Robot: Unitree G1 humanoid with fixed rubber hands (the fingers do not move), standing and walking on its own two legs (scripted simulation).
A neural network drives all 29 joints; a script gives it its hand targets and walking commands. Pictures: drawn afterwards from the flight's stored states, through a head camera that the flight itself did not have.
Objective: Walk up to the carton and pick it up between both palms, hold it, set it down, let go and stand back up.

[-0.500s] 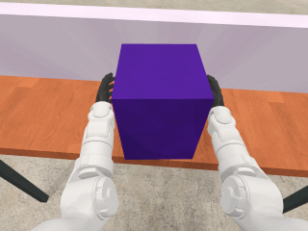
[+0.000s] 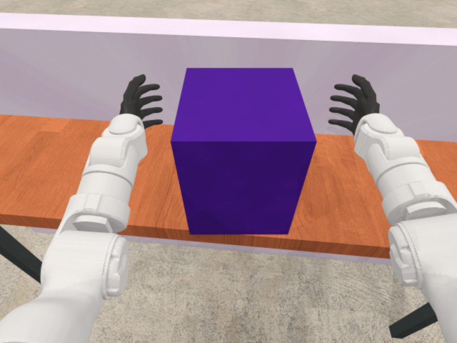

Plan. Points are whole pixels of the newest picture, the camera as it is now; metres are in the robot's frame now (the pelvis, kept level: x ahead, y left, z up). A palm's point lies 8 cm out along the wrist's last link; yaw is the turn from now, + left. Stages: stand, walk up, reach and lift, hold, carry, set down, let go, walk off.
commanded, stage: set down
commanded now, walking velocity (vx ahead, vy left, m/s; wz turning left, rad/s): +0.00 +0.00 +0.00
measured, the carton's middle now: (239, 154) +0.44 +0.05 +0.10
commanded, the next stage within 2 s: none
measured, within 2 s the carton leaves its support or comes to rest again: neither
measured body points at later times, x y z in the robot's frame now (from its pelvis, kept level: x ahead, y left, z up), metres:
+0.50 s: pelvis +0.01 -0.01 +0.00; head +0.01 +0.00 +0.45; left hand +0.44 +0.24 +0.25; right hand +0.48 -0.16 +0.24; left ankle +0.02 +0.11 -0.74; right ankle -0.01 -0.10 -0.74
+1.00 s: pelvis -0.01 -0.01 +0.00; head -0.02 +0.01 +0.45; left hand +0.39 +0.25 +0.20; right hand +0.42 -0.18 +0.21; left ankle +0.02 +0.11 -0.74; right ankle -0.01 -0.10 -0.74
